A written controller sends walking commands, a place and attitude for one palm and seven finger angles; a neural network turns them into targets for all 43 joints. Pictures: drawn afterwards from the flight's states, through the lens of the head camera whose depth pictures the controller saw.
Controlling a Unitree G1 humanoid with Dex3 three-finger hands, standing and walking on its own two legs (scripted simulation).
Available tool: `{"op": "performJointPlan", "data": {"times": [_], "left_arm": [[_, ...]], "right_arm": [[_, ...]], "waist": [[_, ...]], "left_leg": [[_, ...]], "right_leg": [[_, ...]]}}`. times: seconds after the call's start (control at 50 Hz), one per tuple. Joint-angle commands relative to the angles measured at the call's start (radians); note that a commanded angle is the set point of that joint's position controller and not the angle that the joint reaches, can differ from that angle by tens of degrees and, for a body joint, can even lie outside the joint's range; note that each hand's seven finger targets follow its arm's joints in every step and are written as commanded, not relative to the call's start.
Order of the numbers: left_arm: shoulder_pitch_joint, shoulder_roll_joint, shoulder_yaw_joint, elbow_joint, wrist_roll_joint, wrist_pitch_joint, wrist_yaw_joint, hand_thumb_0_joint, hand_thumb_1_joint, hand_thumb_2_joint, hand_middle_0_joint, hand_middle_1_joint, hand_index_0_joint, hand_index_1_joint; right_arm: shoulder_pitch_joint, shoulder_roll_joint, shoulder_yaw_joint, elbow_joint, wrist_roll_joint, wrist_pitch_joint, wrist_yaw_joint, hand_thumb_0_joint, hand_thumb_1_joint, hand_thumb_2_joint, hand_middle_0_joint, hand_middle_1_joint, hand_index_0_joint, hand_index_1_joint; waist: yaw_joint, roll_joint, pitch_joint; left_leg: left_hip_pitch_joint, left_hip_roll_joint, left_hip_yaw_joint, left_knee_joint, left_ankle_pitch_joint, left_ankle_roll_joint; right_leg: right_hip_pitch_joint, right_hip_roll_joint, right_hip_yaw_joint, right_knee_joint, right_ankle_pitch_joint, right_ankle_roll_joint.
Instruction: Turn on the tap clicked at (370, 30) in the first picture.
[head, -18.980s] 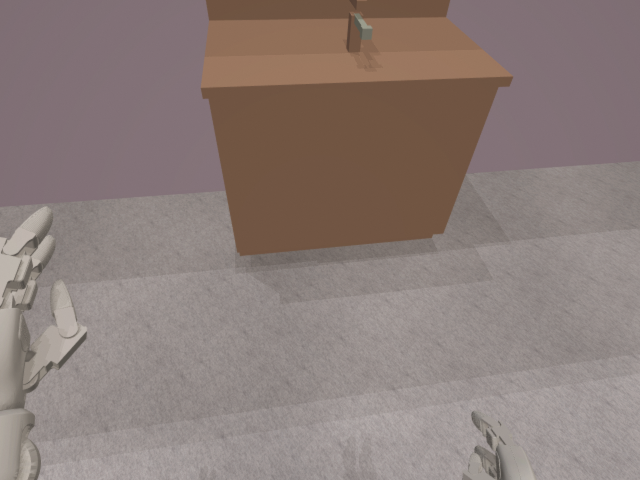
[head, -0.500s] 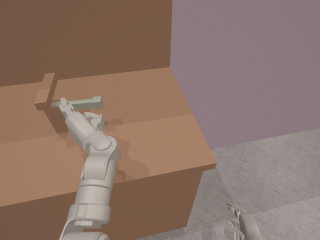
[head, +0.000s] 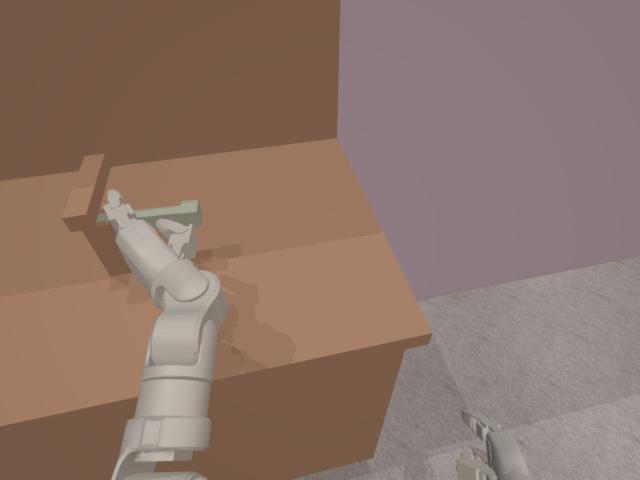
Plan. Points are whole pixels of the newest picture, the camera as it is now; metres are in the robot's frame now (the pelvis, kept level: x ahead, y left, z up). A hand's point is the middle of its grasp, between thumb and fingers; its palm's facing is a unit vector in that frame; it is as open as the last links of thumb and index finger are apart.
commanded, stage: lift the hand up off the lever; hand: left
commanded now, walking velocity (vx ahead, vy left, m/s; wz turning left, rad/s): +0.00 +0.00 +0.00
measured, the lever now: (191, 213) +0.43 +0.25 +0.11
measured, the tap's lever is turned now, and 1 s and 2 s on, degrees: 86 86 86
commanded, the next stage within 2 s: draw the hand back beside the body in 0.96 s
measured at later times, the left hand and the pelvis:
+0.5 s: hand (182, 232) +0.33 +0.21 +0.17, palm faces +0.77 -0.64 +0.00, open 7.8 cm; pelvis -0.01 +0.00 +0.00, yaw +1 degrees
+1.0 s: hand (180, 226) +0.34 +0.21 +0.17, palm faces +0.76 -0.65 +0.01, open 7.8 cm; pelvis +0.00 +0.00 +0.00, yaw +0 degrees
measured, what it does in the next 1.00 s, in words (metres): stands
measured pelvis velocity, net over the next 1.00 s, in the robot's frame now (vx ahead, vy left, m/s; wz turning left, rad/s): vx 0.00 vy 0.00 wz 0.00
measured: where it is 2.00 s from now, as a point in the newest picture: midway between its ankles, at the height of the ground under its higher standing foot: outside the picture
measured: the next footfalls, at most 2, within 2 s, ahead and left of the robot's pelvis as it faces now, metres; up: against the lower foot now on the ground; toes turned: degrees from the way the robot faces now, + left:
none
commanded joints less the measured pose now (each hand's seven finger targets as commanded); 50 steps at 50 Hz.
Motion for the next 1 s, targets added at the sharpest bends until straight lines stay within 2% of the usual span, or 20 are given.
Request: {"op": "performJointPlan", "data": {"times": [0.0, 0.04, 0.1, 0.16, 0.28, 0.3, 0.34, 0.4, 0.46, 0.5, 0.56, 0.6, 0.62, 0.64, 0.68, 0.7, 0.82, 0.9, 0.94, 0.98], "left_arm": [[-0.299, 0.105, -0.023, -0.254, 0.018, -0.028, -0.020, 0.000, 0.900, 0.900, -0.150, -0.150, -0.150, -0.150], [-0.336, 0.069, -0.062, -0.307, 0.016, -0.024, -0.020, 0.000, 0.900, 0.900, -0.150, -0.150, -0.150, -0.150], [-0.318, 0.106, -0.038, -0.321, 0.020, -0.018, -0.024, 0.000, 0.900, 0.900, -0.150, -0.150, -0.150, -0.150], [-0.305, 0.071, -0.075, -0.363, 0.025, -0.012, -0.024, 0.000, 0.900, 0.900, -0.150, -0.150, -0.150, -0.150], [-0.326, 0.075, -0.071, -0.332, 0.015, 0.029, -0.035, 0.000, 0.900, 0.900, -0.150, -0.150, -0.150, -0.150], [-0.331, 0.087, -0.062, -0.325, 0.013, 0.031, -0.040, 0.000, 0.900, 0.900, -0.150, -0.150, -0.150, -0.150], [-0.362, 0.060, -0.084, -0.324, 0.014, 0.032, -0.038, 0.000, 0.900, 0.900, -0.150, -0.150, -0.150, -0.150], [-0.360, 0.109, -0.042, -0.302, 0.011, 0.035, -0.037, 0.000, 0.900, 0.900, -0.150, -0.150, -0.150, -0.150], [-0.397, 0.075, -0.066, -0.292, 0.012, 0.037, -0.036, 0.000, 0.900, 0.900, -0.150, -0.150, -0.150, -0.150], [-0.411, 0.109, -0.041, -0.273, 0.011, 0.039, -0.037, 0.000, 0.900, 0.900, -0.150, -0.150, -0.150, -0.150], [-0.434, 0.098, -0.047, -0.279, 0.011, 0.037, -0.034, 0.000, 0.900, 0.900, -0.150, -0.150, -0.150, -0.150], [-0.402, 0.157, 0.005, -0.257, 0.006, 0.038, -0.040, 0.000, 0.900, 0.900, -0.150, -0.150, -0.150, -0.150], [-0.423, 0.105, -0.038, -0.275, 0.005, 0.039, -0.043, 0.000, 0.900, 0.900, -0.150, -0.150, -0.150, -0.150], [-0.441, 0.095, -0.050, -0.278, 0.006, 0.040, -0.041, 0.000, 0.900, 0.900, -0.150, -0.150, -0.150, -0.150], [-0.435, 0.098, -0.048, -0.275, 0.005, 0.045, -0.038, 0.000, 0.900, 0.900, -0.150, -0.150, -0.150, -0.150], [-0.423, 0.135, -0.018, -0.287, 0.000, 0.039, -0.043, 0.000, 0.900, 0.900, -0.150, -0.150, -0.150, -0.150], [-0.364, 0.096, -0.050, -0.335, -0.011, 0.058, -0.053, 0.000, 0.900, 0.900, -0.150, -0.150, -0.150, -0.150], [-0.361, 0.149, -0.008, -0.344, -0.015, 0.064, -0.054, 0.000, 0.900, 0.900, -0.150, -0.150, -0.150, -0.150], [-0.365, 0.092, -0.061, -0.384, -0.005, 0.058, -0.050, 0.000, 0.900, 0.900, -0.150, -0.150, -0.150, -0.150], [-0.365, 0.084, -0.075, -0.391, 0.000, 0.062, -0.047, 0.000, 0.900, 0.900, -0.150, -0.150, -0.150, -0.150]], "right_arm": [[-0.199, -0.099, -0.024, -0.169, 0.004, -0.043, -0.007, 0.000, -0.900, -0.900, 0.200, 0.300, 0.200, 0.300], [-0.214, -0.089, -0.017, -0.175, 0.007, -0.050, -0.004, 0.000, -0.900, -0.900, 0.200, 0.300, 0.200, 0.300], [-0.215, -0.095, -0.021, -0.167, 0.004, -0.051, -0.008, 0.000, -0.900, -0.900, 0.200, 0.300, 0.200, 0.300], [-0.219, -0.086, -0.017, -0.171, 0.005, -0.057, 0.000, 0.000, -0.900, -0.900, 0.200, 0.300, 0.200, 0.300], [-0.245, -0.084, -0.009, -0.158, 0.013, -0.052, -0.005, 0.000, -0.900, -0.900, 0.200, 0.300, 0.200, 0.300], [-0.250, -0.087, -0.008, -0.151, 0.015, -0.049, -0.007, 0.000, -0.900, -0.900, 0.200, 0.300, 0.200, 0.300], [-0.260, -0.079, -0.003, -0.154, 0.016, -0.057, -0.006, 0.000, -0.900, -0.900, 0.200, 0.300, 0.200, 0.300], [-0.256, -0.084, -0.004, -0.146, 0.016, -0.053, -0.010, 0.000, -0.900, -0.900, 0.200, 0.300, 0.200, 0.300], [-0.270, -0.077, -0.001, -0.147, 0.018, -0.056, -0.009, 0.000, -0.900, -0.900, 0.200, 0.300, 0.200, 0.300], [-0.269, -0.083, -0.002, -0.139, 0.019, -0.057, -0.012, 0.000, -0.900, -0.900, 0.200, 0.300, 0.200, 0.300], [-0.268, -0.077, 0.001, -0.145, 0.018, -0.060, -0.012, 0.000, -0.900, -0.900, 0.200, 0.300, 0.200, 0.300], [-0.265, -0.089, -0.005, -0.140, 0.018, -0.052, -0.015, 0.000, -0.900, -0.900, 0.200, 0.300, 0.200, 0.300], [-0.275, -0.078, 0.001, -0.148, 0.021, -0.054, -0.012, 0.000, -0.900, -0.900, 0.200, 0.300, 0.200, 0.300], [-0.273, -0.079, 0.000, -0.146, 0.020, -0.059, -0.011, 0.000, -0.900, -0.900, 0.200, 0.300, 0.200, 0.300], [-0.270, -0.082, -0.002, -0.146, 0.018, -0.064, -0.010, 0.000, -0.900, -0.900, 0.200, 0.300, 0.200, 0.300], [-0.265, -0.088, -0.006, -0.144, 0.018, -0.062, -0.011, 0.000, -0.900, -0.900, 0.200, 0.300, 0.200, 0.300], [-0.263, -0.087, -0.005, -0.161, 0.023, -0.057, -0.001, 0.000, -0.900, -0.900, 0.200, 0.300, 0.200, 0.300], [-0.266, -0.090, -0.008, -0.154, 0.023, -0.052, -0.008, 0.000, -0.900, -0.900, 0.200, 0.300, 0.200, 0.300], [-0.266, -0.082, -0.006, -0.165, 0.020, -0.061, -0.002, 0.000, -0.900, -0.900, 0.200, 0.300, 0.200, 0.300], [-0.261, -0.083, -0.008, -0.160, 0.019, -0.064, 0.002, 0.000, -0.900, -0.900, 0.200, 0.300, 0.200, 0.300]], "waist": [[0.017, -0.061, -0.263], [0.013, -0.051, -0.252], [0.015, -0.062, -0.261], [0.015, -0.044, -0.274], [0.011, -0.063, -0.229], [0.011, -0.041, -0.220], [0.015, -0.051, -0.219], [0.020, -0.045, -0.227], [0.018, -0.056, -0.217], [0.019, -0.047, -0.215], [0.023, -0.048, -0.228], [0.030, -0.065, -0.231], [0.028, -0.037, -0.223], [0.022, -0.046, -0.220], [0.024, -0.048, -0.222], [0.028, -0.046, -0.240], [0.031, -0.046, -0.243], [0.032, -0.055, -0.239], [0.031, -0.030, -0.255], [0.028, -0.015, -0.263]], "left_leg": [[0.108, -0.054, 0.072, -0.013, 0.431, 0.051], [0.119, -0.055, 0.077, -0.010, 0.433, 0.052], [0.129, -0.053, 0.071, -0.012, 0.439, 0.050], [0.140, -0.055, 0.077, -0.004, 0.459, 0.047], [0.119, -0.060, 0.071, -0.025, 0.383, 0.051], [0.121, -0.059, 0.064, -0.035, 0.374, 0.048], [0.118, -0.061, 0.062, -0.039, 0.352, 0.049], [0.118, -0.062, 0.061, -0.048, 0.341, 0.047], [0.110, -0.062, 0.065, -0.049, 0.302, 0.051], [0.110, -0.062, 0.062, -0.061, 0.285, 0.051], [0.111, -0.064, 0.067, -0.057, 0.297, 0.053], [0.107, -0.062, 0.063, -0.066, 0.287, 0.053], [0.105, -0.062, 0.069, -0.065, 0.282, 0.053], [0.109, -0.062, 0.067, -0.063, 0.284, 0.054], [0.113, -0.061, 0.069, -0.060, 0.298, 0.054], [0.123, -0.059, 0.063, -0.065, 0.309, 0.051], [0.134, -0.055, 0.068, -0.060, 0.379, 0.049], [0.133, -0.055, 0.066, -0.062, 0.365, 0.050], [0.148, -0.055, 0.072, -0.048, 0.411, 0.046], [0.155, -0.055, 0.073, -0.041, 0.419, 0.043]], "right_leg": [[0.106, 0.024, -0.043, -0.044, 0.410, -0.042], [0.094, 0.021, -0.040, -0.049, 0.416, -0.040], [0.101, 0.024, -0.042, -0.050, 0.411, -0.041], [0.105, 0.021, -0.042, -0.045, 0.440, -0.041], [0.088, 0.021, -0.034, -0.075, 0.356, -0.039], [0.082, 0.023, -0.035, -0.081, 0.329, -0.041], [0.075, 0.022, -0.033, -0.083, 0.305, -0.040], [0.085, 0.023, -0.030, -0.091, 0.292, -0.039], [0.075, 0.019, -0.025, -0.101, 0.258, -0.037], [0.076, 0.021, -0.024, -0.106, 0.240, -0.038], [0.086, 0.019, -0.022, -0.103, 0.258, -0.037], [0.099, 0.022, -0.024, -0.109, 0.239, -0.038], [0.087, 0.018, -0.022, -0.107, 0.238, -0.037], [0.084, 0.019, -0.024, -0.108, 0.241, -0.037], [0.085, 0.020, -0.024, -0.108, 0.254, -0.037], [0.097, 0.023, -0.027, -0.105, 0.258, -0.039], [0.108, 0.021, -0.033, -0.094, 0.324, -0.040], [0.111, 0.022, -0.030, -0.104, 0.308, -0.039], [0.111, 0.022, -0.032, -0.087, 0.354, -0.043], [0.108, 0.022, -0.033, -0.084, 0.363, -0.043]]}}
